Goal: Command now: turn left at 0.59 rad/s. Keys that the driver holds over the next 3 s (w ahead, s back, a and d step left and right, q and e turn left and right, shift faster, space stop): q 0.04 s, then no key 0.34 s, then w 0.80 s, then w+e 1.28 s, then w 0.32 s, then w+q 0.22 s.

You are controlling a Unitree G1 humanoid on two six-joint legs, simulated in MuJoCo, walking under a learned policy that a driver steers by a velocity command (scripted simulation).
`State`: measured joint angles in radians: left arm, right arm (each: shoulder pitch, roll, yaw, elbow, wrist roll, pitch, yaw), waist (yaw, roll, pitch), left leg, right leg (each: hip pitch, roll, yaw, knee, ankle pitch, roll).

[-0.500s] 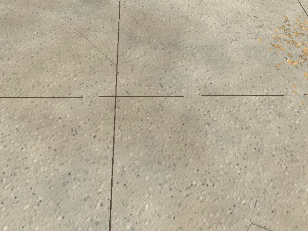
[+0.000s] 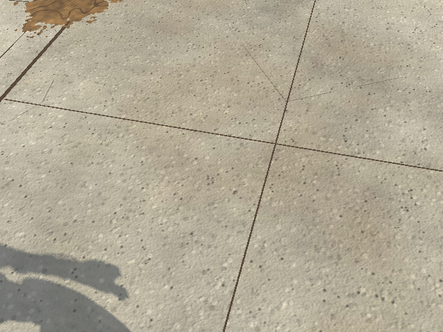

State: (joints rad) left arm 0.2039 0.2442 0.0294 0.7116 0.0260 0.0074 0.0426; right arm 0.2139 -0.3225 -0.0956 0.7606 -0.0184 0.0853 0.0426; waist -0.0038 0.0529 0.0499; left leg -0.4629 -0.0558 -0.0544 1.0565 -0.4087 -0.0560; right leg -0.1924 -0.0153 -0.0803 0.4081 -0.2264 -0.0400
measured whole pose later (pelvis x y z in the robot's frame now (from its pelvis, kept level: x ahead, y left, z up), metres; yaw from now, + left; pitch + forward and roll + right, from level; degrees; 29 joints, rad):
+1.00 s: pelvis +0.14 +0.03 +0.00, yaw +7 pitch +1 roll +0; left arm 0.47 0.20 0.02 0.98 0.01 -0.08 -0.01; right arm 0.10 -0.27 -0.03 0.83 -0.04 -0.02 0.05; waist 0.04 0.05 0.03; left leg -0.64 0.07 0.05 0.78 -0.09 0.02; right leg 0.11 0.06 -0.03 0.14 -0.27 -0.06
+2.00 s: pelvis +0.69 +0.07 +0.00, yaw -17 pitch +1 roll +0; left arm 0.36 0.26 0.07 0.93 0.00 -0.05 -0.01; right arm 0.10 -0.26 -0.04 0.79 -0.05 -0.03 0.01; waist 0.04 0.03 0.05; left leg -0.66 0.14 -0.05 0.91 -0.15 -0.05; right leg -0.10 0.15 0.07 0.30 -0.21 -0.14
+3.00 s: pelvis +1.13 -0.17 +0.00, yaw -36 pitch +0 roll +0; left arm 0.34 0.23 0.04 0.91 0.02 -0.09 0.00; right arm 0.27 -0.26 -0.06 0.87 -0.02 -0.01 0.04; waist 0.01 0.04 0.03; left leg -0.62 0.08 -0.03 1.03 -0.19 0.03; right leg -0.07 0.06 -0.13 0.25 -0.20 -0.09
